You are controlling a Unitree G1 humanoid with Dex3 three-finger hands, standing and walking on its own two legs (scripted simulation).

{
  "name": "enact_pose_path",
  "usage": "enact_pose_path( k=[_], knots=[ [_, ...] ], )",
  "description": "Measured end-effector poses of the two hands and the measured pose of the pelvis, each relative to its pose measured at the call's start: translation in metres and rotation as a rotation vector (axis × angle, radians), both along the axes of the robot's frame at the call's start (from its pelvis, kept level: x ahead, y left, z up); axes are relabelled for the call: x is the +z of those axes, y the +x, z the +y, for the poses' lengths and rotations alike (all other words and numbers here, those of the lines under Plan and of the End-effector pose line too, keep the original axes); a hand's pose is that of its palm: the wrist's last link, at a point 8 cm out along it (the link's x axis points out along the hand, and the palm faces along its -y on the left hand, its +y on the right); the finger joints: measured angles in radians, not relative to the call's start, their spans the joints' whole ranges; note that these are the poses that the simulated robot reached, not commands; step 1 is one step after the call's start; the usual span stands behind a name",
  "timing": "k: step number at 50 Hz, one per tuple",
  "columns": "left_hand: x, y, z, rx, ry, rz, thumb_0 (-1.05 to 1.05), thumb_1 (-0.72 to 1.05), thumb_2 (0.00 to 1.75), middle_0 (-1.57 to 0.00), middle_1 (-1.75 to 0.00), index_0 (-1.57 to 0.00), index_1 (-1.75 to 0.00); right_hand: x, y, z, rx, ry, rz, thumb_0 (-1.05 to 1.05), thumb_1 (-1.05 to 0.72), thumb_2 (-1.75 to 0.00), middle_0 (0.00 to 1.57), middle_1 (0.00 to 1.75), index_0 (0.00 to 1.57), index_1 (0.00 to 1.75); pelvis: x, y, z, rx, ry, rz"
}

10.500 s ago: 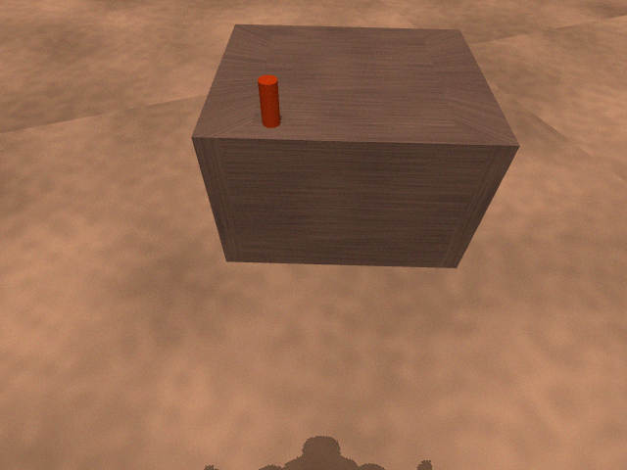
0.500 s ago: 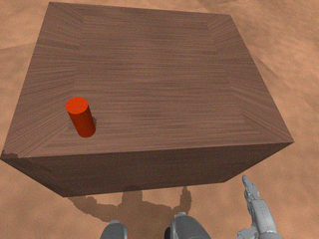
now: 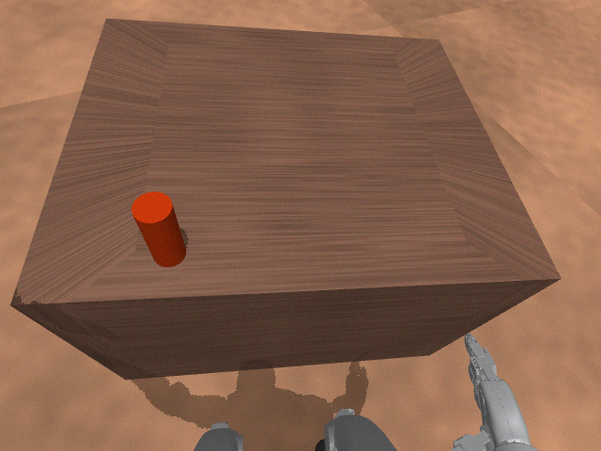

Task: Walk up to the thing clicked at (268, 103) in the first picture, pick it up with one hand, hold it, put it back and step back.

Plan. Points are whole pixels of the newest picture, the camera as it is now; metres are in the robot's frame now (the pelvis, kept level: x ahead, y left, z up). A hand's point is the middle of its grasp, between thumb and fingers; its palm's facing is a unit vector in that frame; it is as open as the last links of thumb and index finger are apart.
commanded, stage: go down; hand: left
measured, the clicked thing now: (161, 232) +0.44 +0.19 -0.04
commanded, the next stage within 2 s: approach in 0.34 s
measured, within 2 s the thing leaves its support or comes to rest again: neither
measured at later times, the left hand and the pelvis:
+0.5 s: hand out of the picture +0.36 +0.37 +0.07, palm faces +0.19 -0.98 +0.01, open 17.7 cm; pelvis -0.01 +0.00 +0.00, yaw +0 degrees
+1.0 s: hand (127, 241) +0.42 +0.24 -0.04, palm faces +0.12 -0.99 +0.08, open 17.7 cm; pelvis -0.03 +0.00 -0.04, yaw -1 degrees
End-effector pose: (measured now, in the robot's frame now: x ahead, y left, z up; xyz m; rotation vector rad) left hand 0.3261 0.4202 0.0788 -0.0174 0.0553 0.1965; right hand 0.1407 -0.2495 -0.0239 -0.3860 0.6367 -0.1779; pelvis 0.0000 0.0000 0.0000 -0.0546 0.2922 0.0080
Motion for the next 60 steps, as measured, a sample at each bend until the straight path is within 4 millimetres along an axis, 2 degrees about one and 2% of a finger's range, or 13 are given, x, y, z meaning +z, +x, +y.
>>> enact_pose_path(
  k=[9, 22, 30, 34, 39, 44, 47, 50, 54, 60],
  knots=[
    [-0.007, -0.008, 0.002, 0.008, -0.003, 0.000, -0.02, -0.59, 0.05, -0.06, -0.04, -0.06, -0.05, -0.001, -0.001, -0.002, 0.016, -0.010, 0.002, 0.00, 0.51, -0.06, 0.06, 0.05, 0.06, 0.05, -0.002, -0.006, -0.002, 0.008, 0.000, 0.001],
    [-0.001, 0.000, 0.000, 0.001, 0.006, -0.011, -0.02, -0.61, 0.05, -0.06, -0.05, -0.07, -0.05, -0.002, -0.012, -0.005, -0.011, -0.012, 0.008, 0.00, 0.51, -0.06, 0.06, 0.05, 0.06, 0.05, -0.003, -0.009, -0.002, 0.002, 0.001, 0.003],
    [-0.015, 0.002, -0.009, -0.018, -0.006, 0.029, -0.02, -0.59, 0.05, -0.06, -0.06, -0.06, -0.07, -0.006, -0.007, 0.004, 0.012, 0.007, 0.011, -0.01, 0.52, -0.05, 0.06, 0.05, 0.06, 0.05, -0.004, -0.007, 0.000, 0.001, 0.002, 0.011],
    [-0.032, 0.009, -0.024, -0.035, -0.032, 0.032, -0.02, -0.59, 0.05, -0.06, -0.06, -0.05, -0.07, -0.005, -0.001, 0.008, 0.032, 0.007, -0.009, -0.01, 0.53, -0.05, 0.06, 0.05, 0.06, 0.05, -0.007, -0.009, 0.000, 0.002, 0.001, 0.021],
    [-0.068, 0.026, -0.057, -0.071, -0.070, 0.049, -0.02, -0.60, 0.05, -0.06, -0.05, -0.05, -0.06, 0.000, 0.001, 0.006, 0.053, -0.018, -0.030, -0.01, 0.54, -0.05, 0.06, 0.05, 0.06, 0.05, -0.015, -0.014, 0.000, 0.000, 0.000, 0.043],
    [-0.104, 0.047, -0.098, -0.106, -0.092, 0.053, -0.02, -0.61, 0.04, -0.06, -0.05, -0.05, -0.06, 0.003, -0.009, -0.002, 0.056, -0.061, -0.021, 0.00, 0.54, -0.05, 0.06, 0.05, 0.06, 0.05, -0.025, -0.020, 0.000, -0.008, -0.004, 0.072],
    [-0.119, 0.058, -0.118, -0.101, -0.085, 0.039, -0.02, -0.61, 0.04, -0.06, -0.04, -0.06, -0.05, 0.001, -0.019, -0.008, 0.043, -0.086, -0.006, 0.00, 0.54, -0.05, 0.06, 0.05, 0.06, 0.05, -0.033, -0.024, -0.002, -0.014, -0.005, 0.089],
    [-0.125, 0.068, -0.133, -0.082, -0.067, 0.015, -0.02, -0.60, 0.03, -0.06, -0.04, -0.06, -0.04, -0.002, -0.030, -0.014, 0.019, -0.103, 0.012, 0.00, 0.53, -0.05, 0.06, 0.05, 0.06, 0.05, -0.040, -0.027, -0.002, -0.019, -0.005, 0.103],
    [-0.124, 0.075, -0.147, -0.061, -0.034, -0.008, -0.02, -0.59, 0.02, -0.07, -0.04, -0.07, -0.04, -0.010, -0.039, -0.018, -0.011, -0.097, 0.033, -0.01, 0.52, -0.05, 0.06, 0.05, 0.06, 0.05, -0.046, -0.028, -0.003, -0.025, -0.002, 0.114],
    [-0.112, 0.075, -0.158, -0.054, 0.000, -0.016, -0.02, -0.57, 0.01, -0.07, -0.04, -0.08, -0.03, -0.022, -0.036, -0.015, -0.032, -0.039, 0.027, -0.01, 0.52, -0.05, 0.06, 0.05, 0.06, 0.05, -0.049, -0.027, -0.006, -0.024, 0.004, 0.115]
  ],
)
